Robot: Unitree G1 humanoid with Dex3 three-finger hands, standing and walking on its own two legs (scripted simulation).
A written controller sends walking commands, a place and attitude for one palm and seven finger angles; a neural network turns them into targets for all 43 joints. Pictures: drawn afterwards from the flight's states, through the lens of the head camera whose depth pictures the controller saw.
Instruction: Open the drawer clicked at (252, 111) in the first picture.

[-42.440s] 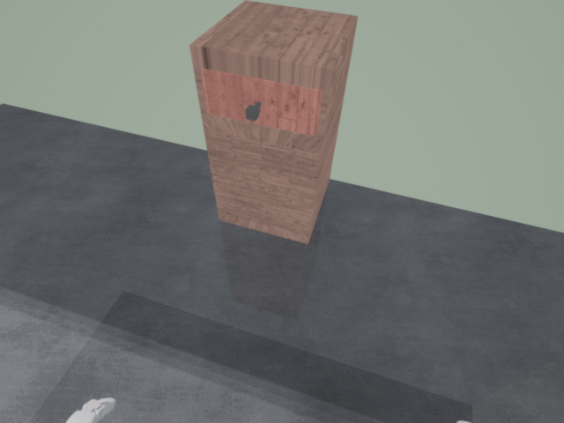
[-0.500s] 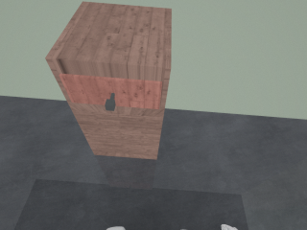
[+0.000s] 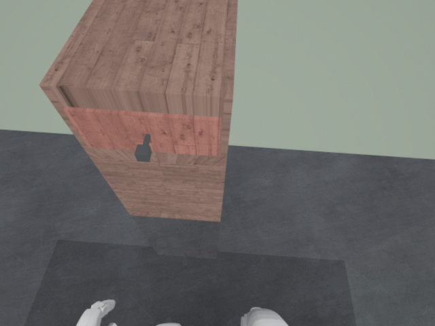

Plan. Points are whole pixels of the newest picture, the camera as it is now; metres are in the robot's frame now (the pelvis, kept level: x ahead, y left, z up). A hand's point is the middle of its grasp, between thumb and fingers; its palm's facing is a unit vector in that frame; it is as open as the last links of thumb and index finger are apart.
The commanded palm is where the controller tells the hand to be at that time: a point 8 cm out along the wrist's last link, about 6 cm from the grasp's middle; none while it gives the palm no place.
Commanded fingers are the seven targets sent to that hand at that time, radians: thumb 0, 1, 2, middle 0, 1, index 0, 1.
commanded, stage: come to a stop and stand still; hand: left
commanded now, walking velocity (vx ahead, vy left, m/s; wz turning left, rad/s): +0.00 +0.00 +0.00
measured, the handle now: (144, 147) +0.52 +0.22 -0.11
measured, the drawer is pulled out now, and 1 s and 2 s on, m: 0.01 0.01 0.01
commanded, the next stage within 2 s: look again from close up in 0.66 s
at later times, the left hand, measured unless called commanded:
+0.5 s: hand out of the picture -0.01 +0.14 -0.18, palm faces +0.02 -0.98 -0.21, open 7.3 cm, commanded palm none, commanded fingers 0.00 0.90 0.90 -0.20 -0.30 -0.20 -0.30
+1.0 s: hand out of the picture +0.00 +0.11 -0.17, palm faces -0.02 -0.99 -0.16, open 7.3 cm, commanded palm none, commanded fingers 0.00 0.90 0.90 -0.20 -0.30 -0.20 -0.30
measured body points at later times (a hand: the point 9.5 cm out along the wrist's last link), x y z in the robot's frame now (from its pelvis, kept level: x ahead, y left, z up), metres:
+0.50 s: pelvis -0.03 -0.04 -0.01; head -0.04 -0.05 +0.44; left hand -0.01 +0.19 -0.16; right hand +0.05 -0.26 -0.16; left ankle +0.05 +0.07 -0.73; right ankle -0.04 -0.13 -0.74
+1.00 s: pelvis +0.01 -0.05 +0.00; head +0.01 -0.05 +0.45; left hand +0.00 +0.16 -0.16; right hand -0.05 -0.25 -0.16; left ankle +0.05 +0.07 -0.74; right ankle -0.04 -0.13 -0.74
